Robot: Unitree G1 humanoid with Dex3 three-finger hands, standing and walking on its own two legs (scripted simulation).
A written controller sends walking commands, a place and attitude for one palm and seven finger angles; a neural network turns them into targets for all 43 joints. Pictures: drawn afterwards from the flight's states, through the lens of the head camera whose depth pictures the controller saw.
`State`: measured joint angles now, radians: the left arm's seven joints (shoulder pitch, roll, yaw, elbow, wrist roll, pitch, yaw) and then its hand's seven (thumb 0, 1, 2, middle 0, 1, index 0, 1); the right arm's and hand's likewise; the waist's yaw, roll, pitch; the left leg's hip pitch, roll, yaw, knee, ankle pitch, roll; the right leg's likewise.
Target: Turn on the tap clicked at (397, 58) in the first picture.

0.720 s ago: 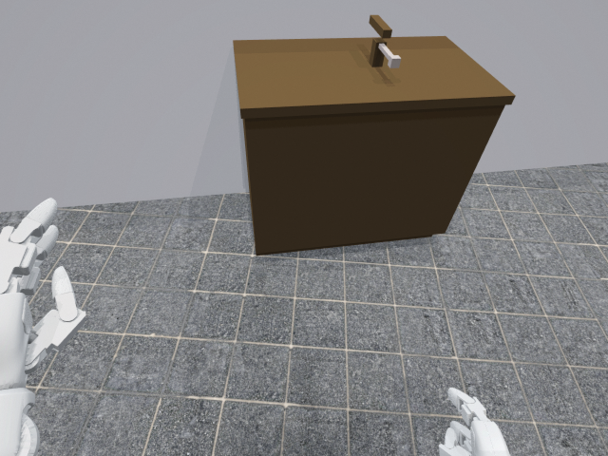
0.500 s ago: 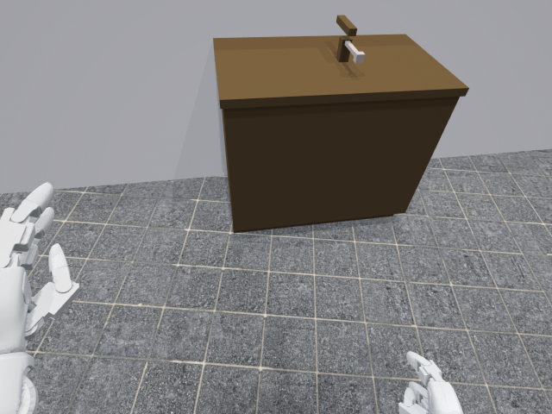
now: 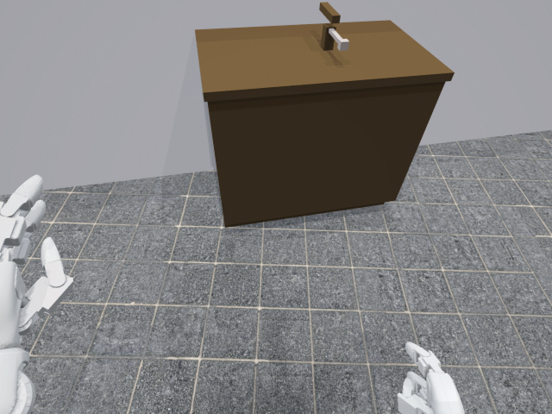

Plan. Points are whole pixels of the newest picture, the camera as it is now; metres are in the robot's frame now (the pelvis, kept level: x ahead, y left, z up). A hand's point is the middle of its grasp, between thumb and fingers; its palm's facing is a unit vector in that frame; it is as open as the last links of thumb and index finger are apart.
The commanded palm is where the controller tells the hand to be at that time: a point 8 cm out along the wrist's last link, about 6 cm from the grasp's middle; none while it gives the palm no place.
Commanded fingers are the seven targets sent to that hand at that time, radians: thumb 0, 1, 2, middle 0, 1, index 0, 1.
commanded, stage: walk to a spot facing it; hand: left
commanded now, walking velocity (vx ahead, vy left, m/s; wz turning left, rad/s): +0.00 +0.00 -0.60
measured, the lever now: (343, 44) +1.18 -0.10 +0.04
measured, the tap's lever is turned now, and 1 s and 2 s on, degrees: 0 0 0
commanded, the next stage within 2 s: none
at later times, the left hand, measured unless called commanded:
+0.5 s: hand (137, 265) +0.23 +0.18 +0.16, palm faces +0.24 -0.87 -0.42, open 7.4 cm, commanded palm +0.20 +0.22 +0.18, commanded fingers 0.00 0.90 0.90 -0.20 -0.30 -0.20 -0.30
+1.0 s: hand (291, 209) +0.31 +0.02 +0.19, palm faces -0.03 -0.89 -0.46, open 7.4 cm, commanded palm +0.29 +0.08 +0.18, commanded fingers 0.00 0.90 0.90 -0.20 -0.30 -0.20 -0.30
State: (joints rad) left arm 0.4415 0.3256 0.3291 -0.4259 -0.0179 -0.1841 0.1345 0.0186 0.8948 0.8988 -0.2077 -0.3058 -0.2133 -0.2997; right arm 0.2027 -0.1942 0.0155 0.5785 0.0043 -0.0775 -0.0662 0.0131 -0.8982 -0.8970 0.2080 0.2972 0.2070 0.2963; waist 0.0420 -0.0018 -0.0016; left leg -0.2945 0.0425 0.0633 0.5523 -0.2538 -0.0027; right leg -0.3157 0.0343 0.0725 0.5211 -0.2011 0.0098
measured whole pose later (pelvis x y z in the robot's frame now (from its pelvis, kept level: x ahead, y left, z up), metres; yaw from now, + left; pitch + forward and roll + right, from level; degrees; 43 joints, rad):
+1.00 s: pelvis +0.01 -0.09 +0.01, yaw -28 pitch +0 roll +1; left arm 0.51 0.40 0.38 -0.48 -0.02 -0.24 0.14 0.01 0.89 0.90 -0.22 -0.31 -0.22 -0.30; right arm 0.29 -0.27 -0.04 0.63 0.00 -0.03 -0.07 0.01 -0.90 -0.90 0.20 0.30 0.20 0.30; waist -0.01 -0.01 -0.02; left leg -0.49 0.11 0.12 0.76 -0.30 -0.02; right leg -0.21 0.05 -0.02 0.49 -0.28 -0.08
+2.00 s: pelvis +0.25 -0.30 +0.00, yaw -36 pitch +0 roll +0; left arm 0.47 0.36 0.36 -0.55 -0.02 -0.21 0.15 0.02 0.90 0.90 -0.21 -0.31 -0.21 -0.30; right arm 0.20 -0.12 0.02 0.59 0.00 -0.09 -0.04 0.01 -0.90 -0.90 0.21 0.30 0.20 0.30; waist -0.01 0.00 0.04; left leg -0.26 0.15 0.17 0.57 -0.28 -0.04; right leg -0.43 -0.08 -0.12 0.84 -0.42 0.02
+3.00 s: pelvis +0.37 -0.48 +0.00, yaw -11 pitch -1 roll +2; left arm 0.46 0.32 0.32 -0.52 -0.03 -0.14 0.15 0.02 0.89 0.90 -0.21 -0.31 -0.22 -0.30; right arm 0.16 -0.23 -0.01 0.62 -0.01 -0.05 -0.08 0.01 -0.90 -0.90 0.21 0.30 0.21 0.30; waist 0.01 -0.01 0.06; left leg -0.44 0.03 0.08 1.01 -0.47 -0.04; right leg -0.26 -0.12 -0.20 0.56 -0.28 -0.01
